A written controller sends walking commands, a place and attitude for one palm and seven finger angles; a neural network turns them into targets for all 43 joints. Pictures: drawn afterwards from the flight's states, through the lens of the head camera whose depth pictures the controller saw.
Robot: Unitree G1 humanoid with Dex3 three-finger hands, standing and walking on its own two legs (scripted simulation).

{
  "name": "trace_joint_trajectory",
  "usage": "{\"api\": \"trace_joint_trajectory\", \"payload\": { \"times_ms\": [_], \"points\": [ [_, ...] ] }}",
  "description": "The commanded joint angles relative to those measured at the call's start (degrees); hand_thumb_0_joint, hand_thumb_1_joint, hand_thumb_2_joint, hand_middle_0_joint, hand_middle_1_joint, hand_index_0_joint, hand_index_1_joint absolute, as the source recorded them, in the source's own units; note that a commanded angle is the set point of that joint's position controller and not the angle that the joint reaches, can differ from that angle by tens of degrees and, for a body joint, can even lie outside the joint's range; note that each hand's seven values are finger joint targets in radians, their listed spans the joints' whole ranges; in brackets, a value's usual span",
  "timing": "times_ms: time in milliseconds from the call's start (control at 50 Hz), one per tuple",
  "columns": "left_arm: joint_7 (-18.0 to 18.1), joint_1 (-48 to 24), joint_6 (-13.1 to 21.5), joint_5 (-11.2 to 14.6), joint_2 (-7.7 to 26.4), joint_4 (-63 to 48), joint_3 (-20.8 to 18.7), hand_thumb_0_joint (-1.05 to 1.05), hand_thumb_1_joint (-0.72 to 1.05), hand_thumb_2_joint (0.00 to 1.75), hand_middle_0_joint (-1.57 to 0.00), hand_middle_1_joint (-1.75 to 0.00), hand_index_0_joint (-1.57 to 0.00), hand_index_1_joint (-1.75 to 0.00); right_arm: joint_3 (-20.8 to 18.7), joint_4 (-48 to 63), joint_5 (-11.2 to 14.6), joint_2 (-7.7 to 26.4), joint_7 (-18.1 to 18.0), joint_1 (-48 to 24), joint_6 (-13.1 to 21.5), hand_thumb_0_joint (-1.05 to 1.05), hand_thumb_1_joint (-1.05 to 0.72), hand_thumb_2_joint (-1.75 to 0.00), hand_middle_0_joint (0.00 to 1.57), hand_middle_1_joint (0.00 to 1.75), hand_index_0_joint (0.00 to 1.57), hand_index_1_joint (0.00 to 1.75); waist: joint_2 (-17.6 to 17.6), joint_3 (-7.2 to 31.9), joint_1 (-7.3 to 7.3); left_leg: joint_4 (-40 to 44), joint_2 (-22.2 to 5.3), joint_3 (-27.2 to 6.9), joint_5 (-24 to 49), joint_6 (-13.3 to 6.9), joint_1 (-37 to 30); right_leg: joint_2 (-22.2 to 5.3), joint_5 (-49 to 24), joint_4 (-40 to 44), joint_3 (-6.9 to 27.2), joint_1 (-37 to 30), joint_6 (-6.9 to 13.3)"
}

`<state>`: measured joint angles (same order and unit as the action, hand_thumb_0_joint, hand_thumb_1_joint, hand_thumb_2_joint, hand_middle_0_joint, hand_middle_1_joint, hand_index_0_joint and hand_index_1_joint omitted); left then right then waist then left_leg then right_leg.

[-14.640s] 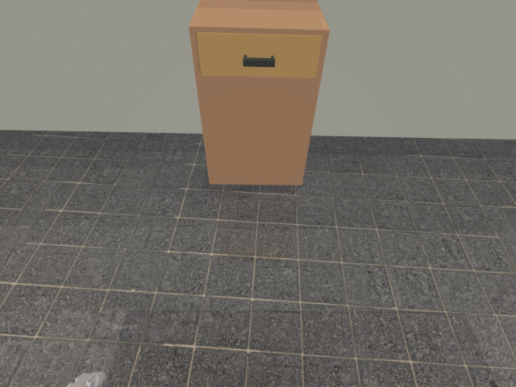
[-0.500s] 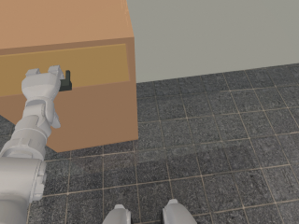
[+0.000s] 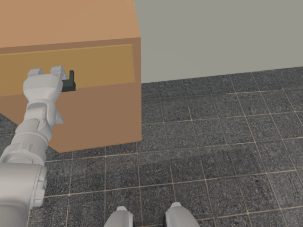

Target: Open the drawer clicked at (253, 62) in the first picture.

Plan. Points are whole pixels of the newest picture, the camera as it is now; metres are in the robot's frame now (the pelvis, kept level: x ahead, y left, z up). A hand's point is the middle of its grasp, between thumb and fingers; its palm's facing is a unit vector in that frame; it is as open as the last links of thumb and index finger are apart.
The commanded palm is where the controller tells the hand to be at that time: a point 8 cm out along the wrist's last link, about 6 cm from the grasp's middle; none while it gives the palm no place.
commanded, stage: close the thumb around the handle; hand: left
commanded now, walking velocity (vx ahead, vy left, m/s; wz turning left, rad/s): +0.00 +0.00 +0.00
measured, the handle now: (52, 81) +0.52 +0.27 +0.01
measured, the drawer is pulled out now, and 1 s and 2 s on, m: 0.00 0.01 0.04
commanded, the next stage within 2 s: pull the drawer open in 0.50 s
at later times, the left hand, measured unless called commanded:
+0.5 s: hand (52, 99) +0.47 +0.27 -0.01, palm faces -0.05 -0.01 -1.00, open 5.6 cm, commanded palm +0.45 +0.26 +0.04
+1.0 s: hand (52, 103) +0.45 +0.27 -0.01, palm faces -0.05 -0.05 -1.00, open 5.6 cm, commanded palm +0.41 +0.26 +0.04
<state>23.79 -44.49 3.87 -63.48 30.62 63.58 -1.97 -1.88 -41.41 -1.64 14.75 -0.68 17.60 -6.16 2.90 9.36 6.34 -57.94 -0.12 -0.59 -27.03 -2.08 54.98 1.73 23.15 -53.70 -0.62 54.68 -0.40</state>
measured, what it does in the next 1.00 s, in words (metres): stands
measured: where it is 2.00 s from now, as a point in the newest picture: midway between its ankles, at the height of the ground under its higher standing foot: outside the picture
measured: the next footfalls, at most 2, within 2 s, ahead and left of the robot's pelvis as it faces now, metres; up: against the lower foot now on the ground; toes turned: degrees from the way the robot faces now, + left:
none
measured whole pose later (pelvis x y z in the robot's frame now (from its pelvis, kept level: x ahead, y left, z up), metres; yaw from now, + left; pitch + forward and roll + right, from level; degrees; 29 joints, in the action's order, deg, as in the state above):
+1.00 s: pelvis +0.03 +0.01 +0.01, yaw -2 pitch +23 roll -3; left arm 23.5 -28.7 4.3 -61.5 28.2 47.9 -3.5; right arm -3.8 -39.7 -1.3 14.4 0.4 18.2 -7.4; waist 3.0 10.1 4.3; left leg -54.1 -0.8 1.6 -28.4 -2.8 48.7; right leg 2.4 23.6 -49.8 1.7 49.2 -1.1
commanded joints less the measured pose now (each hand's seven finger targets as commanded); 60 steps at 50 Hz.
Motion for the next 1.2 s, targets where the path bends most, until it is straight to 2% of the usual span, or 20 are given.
{"api": "trace_joint_trajectory", "payload": {
  "times_ms": [0,20,80,140,280,340,380,420,440,520,580,720,780,840,980,1000,1040,1060,1100,1180],
  "points": [
    [-0.8,-19.1,-0.2,0.8,16.9,-8.4,-3.1,0.00,0.12,0.56,-0.34,-1.27,-0.34,-1.27,-3.3,2.8,0.0,10.4,-1.4,9.4,0.4,0.00,-0.90,-0.90,0.20,0.30,0.20,0.30,1.0,22.5,0.80,6.9,0.7,0.2,22.5,-0.8,-16.8,1.6,-17.4,6.3,-1.2,-13.9,2.1],
    [-1.2,-18.3,0.6,0.8,16.9,-9.0,-3.2,0.00,0.17,0.59,-0.35,-1.27,-0.35,-1.27,-3.3,3.1,0.1,10.3,-1.4,9.4,0.5,0.00,-0.90,-0.90,0.20,0.30,0.20,0.30,2.0,22.6,0.17,7.0,0.8,0.1,21.8,-0.7,-16.6,1.6,-16.4,6.2,-1.3,-13.7,2.3],
    [-1.3,-17.4,2.8,0.8,15.4,-9.1,-2.6,0.00,0.34,0.66,-0.36,-1.29,-0.36,-1.29,-3.5,3.4,0.0,10.0,-1.5,9.2,0.8,0.00,-0.90,-0.90,0.20,0.30,0.20,0.30,1.9,21.1,0.60,6.3,0.6,-0.1,21.5,-0.7,-16.5,1.7,-15.4,5.7,-1.3,-11.4,2.4],
    [-0.5,-18.3,5.1,0.6,17.5,-11.2,-4.7,0.00,0.51,0.73,-0.37,-1.31,-0.37,-1.31,-3.7,3.4,-0.3,10.1,-1.5,9.2,1.1,0.00,-0.90,-0.90,0.20,0.30,0.20,0.30,1.9,23.3,0.20,5.4,0.5,-0.6,21.8,-0.6,-16.2,1.7,-15.4,4.5,-1.2,-11.1,2.6],
    [2.9,-19.3,4.1,0.1,14.5,-13.1,-3.8,0.00,0.90,0.90,-0.40,-1.35,-0.40,-1.35,-4.7,2.3,-0.8,10.2,-0.4,10.3,1.4,0.00,-0.90,-0.90,0.20,0.30,0.20,0.30,5.1,28.4,0.26,4.0,-0.2,-1.8,28.2,0.6,-21.4,2.0,-16.3,2.7,-2.3,-7.7,2.6],
    [3.3,-20.8,1.9,0.4,12.7,-11.7,-2.7,0.00,0.90,0.90,-0.40,-1.35,-0.40,-1.35,-4.8,1.6,-0.8,10.2,-0.1,10.6,1.2,0.00,-0.90,-0.90,0.20,0.30,0.20,0.30,4.4,27.0,1.19,4.4,-0.4,-2.0,28.9,0.7,-22.0,2.1,-16.3,3.4,-2.7,-7.2,2.5],
    [3.2,-19.7,0.7,0.4,15.0,-11.9,-4.1,0.00,0.90,0.90,-0.40,-1.35,-0.40,-1.35,-4.6,1.7,-0.7,10.6,-0.1,10.7,0.8,0.00,-0.90,-0.90,0.20,0.30,0.20,0.30,3.8,28.3,0.35,4.8,-0.3,-1.7,29.1,0.6,-22.4,2.1,-17.4,3.6,-2.5,-9.4,2.4],
    [2.4,-18.7,-0.4,0.7,14.8,-10.9,-3.7,0.00,0.90,0.90,-0.40,-1.35,-0.40,-1.35,-4.4,1.8,-0.5,10.5,-0.2,10.4,0.6,0.00,-0.90,-0.90,0.20,0.30,0.20,0.30,3.4,26.9,0.10,5.5,-0.1,-1.3,28.7,0.4,-21.9,2.1,-17.8,4.4,-2.4,-10.8,2.4],
    [1.9,-19.8,-0.4,0.8,14.7,-11.1,-3.3,0.00,0.90,0.90,-0.40,-1.35,-0.40,-1.35,-4.3,1.8,-0.5,10.6,-0.3,10.3,0.5,0.00,-0.90,-0.90,0.20,0.30,0.20,0.30,3.2,26.5,0.73,5.6,-0.1,-1.3,28.5,0.3,-21.7,2.1,-18.1,4.7,-2.2,-10.8,2.4],
    [0.3,-18.0,0.2,1.4,16.5,-10.3,-4.1,0.00,0.90,0.90,-0.40,-1.35,-0.40,-1.35,-3.9,2.1,-0.3,10.5,-0.7,9.8,0.4,0.00,-0.90,-0.90,0.20,0.30,0.20,0.30,2.3,24.2,0.23,6.6,0.2,-0.6,25.5,-0.2,-20.0,1.9,-17.6,5.7,-1.8,-12.7,2.3],
    [-0.1,-17.1,1.8,1.1,15.4,-11.5,-3.6,0.00,0.90,0.90,-0.40,-1.35,-0.40,-1.35,-3.9,2.4,-0.3,10.3,-0.9,9.4,0.6,0.00,-0.90,-0.90,0.20,0.30,0.20,0.30,3.6,24.2,-0.06,6.6,0.0,-0.8,26.6,0.0,-20.9,1.9,-17.4,5.4,-1.9,-11.5,2.5],
    [0.6,-8.8,3.4,1.4,10.4,-14.3,-2.2,0.00,0.90,0.90,-0.40,-1.35,-0.40,-1.35,-4.5,3.7,-0.4,9.5,-0.4,8.6,0.7,0.00,-0.90,-0.90,0.20,0.30,0.20,0.30,3.3,24.7,-1.63,6.5,-0.3,-0.4,29.9,0.3,-22.2,2.1,-19.1,5.0,-2.2,-12.5,2.7],
    [0.9,-4.9,3.1,1.6,12.1,-16.2,-4.5,0.00,0.90,0.90,-0.40,-1.35,-0.40,-1.35,-4.7,4.0,-0.3,9.7,-0.1,8.4,0.5,0.00,-0.90,-0.90,0.20,0.30,0.20,0.30,2.6,26.3,-3.10,6.6,-0.4,-0.1,32.9,0.3,-22.5,2.1,-22.0,4.6,-1.9,-15.2,2.6],
    [1.2,0.9,2.3,2.3,10.4,-19.5,-4.5,0.00,0.90,0.90,-0.40,-1.35,-0.40,-1.35,-5.0,4.7,-0.3,9.4,0.2,7.9,0.1,0.00,-0.90,-0.90,0.20,0.30,0.20,0.30,2.7,28.7,-4.16,6.8,-0.8,-0.1,39.8,0.4,-25.3,2.0,-26.0,4.8,-1.8,-17.7,2.6],
    [1.5,11.8,-0.2,3.5,8.4,-27.4,-4.9,0.00,0.90,0.90,-0.40,-1.35,-0.40,-1.35,-5.2,6.4,0.4,9.1,0.7,5.8,-0.3,0.00,-0.90,-0.90,0.20,0.30,0.20,0.30,1.0,25.1,-5.07,8.6,-1.3,0.3,44.5,0.2,-26.4,1.7,-30.3,6.5,-1.6,-21.7,2.3],
    [1.6,11.9,-0.6,3.3,8.2,-28.4,-4.7,0.00,0.90,0.90,-0.40,-1.35,-0.40,-1.35,-5.1,6.6,0.4,9.1,0.7,5.4,-0.3,0.00,-0.90,-0.90,0.20,0.30,0.20,0.30,0.9,23.9,-5.01,8.9,-1.4,0.2,44.7,0.3,-26.5,1.7,-30.1,6.6,-1.6,-21.5,2.3],
    [2.3,-5.5,-0.2,2.0,9.9,-26.6,-3.5,0.00,0.90,0.90,-0.40,-1.35,-0.40,-1.35,-5.0,4.1,0.0,9.5,-0.2,6.6,-0.3,0.00,-0.90,-0.90,0.20,0.30,0.20,0.30,2.1,20.3,-0.50,7.9,-1.6,-0.6,40.7,0.4,-25.6,1.4,-26.8,6.2,-2.1,-15.7,2.0],
    [2.7,-7.6,-0.1,1.0,11.7,-24.5,-4.7,0.00,0.90,0.90,-0.40,-1.35,-0.40,-1.35,-5.0,3.6,-0.3,9.8,-0.2,7.1,-0.3,0.00,-0.90,-0.90,0.20,0.30,0.20,0.30,2.1,20.1,-0.62,7.8,-1.4,-0.9,38.6,0.5,-25.1,1.5,-24.6,5.7,-2.4,-14.3,2.1],
    [2.7,-4.4,-0.9,0.4,11.3,-20.5,-4.7,0.00,0.90,0.90,-0.40,-1.35,-0.40,-1.35,-4.8,3.7,-0.5,9.7,-0.2,6.4,-0.5,0.00,-0.90,-0.90,0.20,0.30,0.20,0.30,2.4,20.5,-1.76,7.7,-1.0,-0.6,37.4,0.7,-24.9,1.6,-22.7,5.4,-2.5,-13.7,2.5],
    [2.8,-9.0,-0.9,0.0,9.8,-21.1,-2.9,0.00,0.90,0.90,-0.40,-1.35,-0.40,-1.35,-5.1,3.6,-0.5,9.2,-0.2,7.0,-0.5,0.00,-0.90,-0.90,0.20,0.30,0.20,0.30,5.8,25.2,-1.70,6.5,-1.1,-1.5,42.8,1.7,-29.2,1.7,-23.5,4.4,-2.7,-12.2,2.7]
  ]
}}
